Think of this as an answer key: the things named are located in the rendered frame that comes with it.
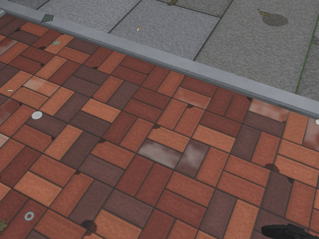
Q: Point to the right robot hand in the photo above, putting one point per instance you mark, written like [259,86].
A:
[289,231]

